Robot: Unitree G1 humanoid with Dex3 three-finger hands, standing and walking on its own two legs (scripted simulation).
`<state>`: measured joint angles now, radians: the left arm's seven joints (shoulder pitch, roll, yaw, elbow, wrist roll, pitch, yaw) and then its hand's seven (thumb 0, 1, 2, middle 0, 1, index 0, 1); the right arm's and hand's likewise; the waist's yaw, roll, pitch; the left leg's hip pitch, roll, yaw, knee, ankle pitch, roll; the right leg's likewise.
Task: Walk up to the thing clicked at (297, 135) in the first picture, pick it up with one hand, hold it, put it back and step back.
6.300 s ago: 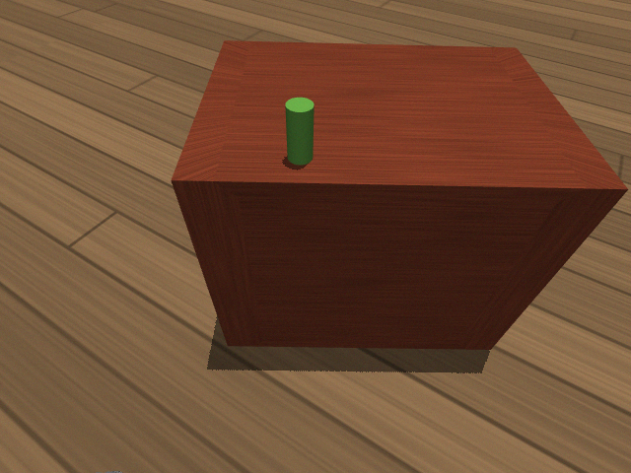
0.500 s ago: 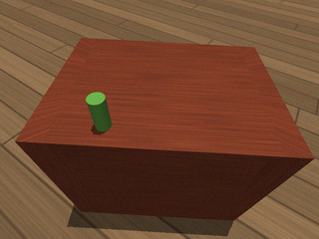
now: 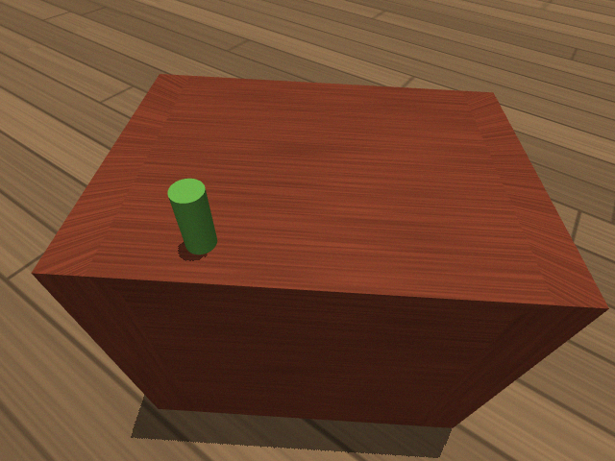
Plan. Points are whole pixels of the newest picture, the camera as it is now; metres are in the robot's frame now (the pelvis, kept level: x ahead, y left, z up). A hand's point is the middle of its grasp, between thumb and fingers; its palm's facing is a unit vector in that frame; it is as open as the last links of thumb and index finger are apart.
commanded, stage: rise first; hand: left
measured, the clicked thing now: (194, 218) +0.46 +0.19 +0.03
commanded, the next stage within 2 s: go down in 1.84 s
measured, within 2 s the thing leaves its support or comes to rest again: neither
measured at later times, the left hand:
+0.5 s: hand (115, 420) +0.18 +0.25 -0.06, palm faces +0.26 -0.90 -0.34, open 15.9 cm
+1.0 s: hand (93, 388) +0.19 +0.24 +0.04, palm faces +0.29 -0.88 -0.38, open 17.6 cm
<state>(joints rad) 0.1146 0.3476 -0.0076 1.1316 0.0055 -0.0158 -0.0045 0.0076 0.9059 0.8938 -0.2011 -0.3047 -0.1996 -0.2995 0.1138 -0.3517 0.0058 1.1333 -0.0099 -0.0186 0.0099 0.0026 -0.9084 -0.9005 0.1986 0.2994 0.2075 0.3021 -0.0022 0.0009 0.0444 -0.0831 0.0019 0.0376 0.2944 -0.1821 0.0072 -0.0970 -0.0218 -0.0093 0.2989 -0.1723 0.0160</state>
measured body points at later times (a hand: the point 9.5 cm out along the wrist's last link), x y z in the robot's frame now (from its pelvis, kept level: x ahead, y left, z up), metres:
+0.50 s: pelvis +0.00 +0.00 -0.01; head +0.01 -0.01 +0.44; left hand +0.16 +0.30 -0.04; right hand +0.16 -0.26 -0.09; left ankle -0.01 +0.11 -0.75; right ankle -0.01 -0.13 -0.75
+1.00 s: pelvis +0.01 -0.01 -0.01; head +0.01 -0.03 +0.44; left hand +0.17 +0.29 +0.07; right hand +0.17 -0.27 -0.10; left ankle -0.01 +0.11 -0.75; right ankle -0.01 -0.13 -0.75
